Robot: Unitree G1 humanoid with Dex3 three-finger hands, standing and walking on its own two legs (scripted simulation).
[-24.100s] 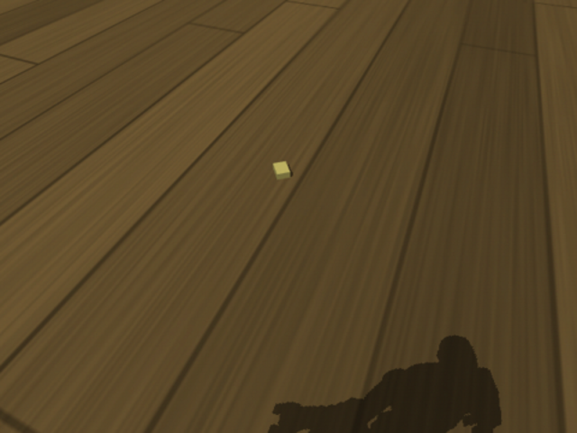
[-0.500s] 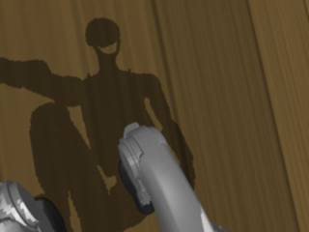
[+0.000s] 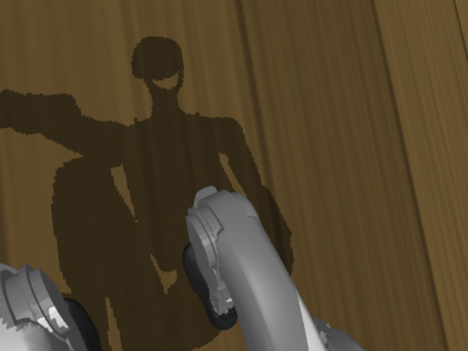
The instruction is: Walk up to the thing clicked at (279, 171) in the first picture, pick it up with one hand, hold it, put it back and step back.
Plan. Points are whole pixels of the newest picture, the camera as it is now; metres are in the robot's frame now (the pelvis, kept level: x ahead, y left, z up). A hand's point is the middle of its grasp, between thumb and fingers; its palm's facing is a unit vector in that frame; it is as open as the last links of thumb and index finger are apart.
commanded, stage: rest palm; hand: left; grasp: from above
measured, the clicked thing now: out of the picture +0.51 +0.34 -0.30
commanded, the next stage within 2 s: close in 1.80 s
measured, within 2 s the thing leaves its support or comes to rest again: neither
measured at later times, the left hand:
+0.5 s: hand out of the picture +0.50 +0.33 -0.24, palm faces -0.31 -0.31 -0.90, open 14.2 cm
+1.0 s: hand out of the picture +0.50 +0.33 -0.25, palm faces -0.31 -0.31 -0.90, open 14.1 cm
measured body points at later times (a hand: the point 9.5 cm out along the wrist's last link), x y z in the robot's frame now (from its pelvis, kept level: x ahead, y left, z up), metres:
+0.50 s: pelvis +0.00 +0.00 +0.00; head +0.31 +0.09 +0.31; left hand +0.52 +0.34 -0.19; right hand -0.01 -0.24 -0.05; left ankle +0.07 +0.14 -0.29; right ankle +0.10 -0.12 -0.29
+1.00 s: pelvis +0.00 +0.01 +0.00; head +0.31 +0.11 +0.30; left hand +0.51 +0.34 -0.20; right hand -0.01 -0.23 -0.04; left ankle +0.07 +0.14 -0.29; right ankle +0.10 -0.12 -0.29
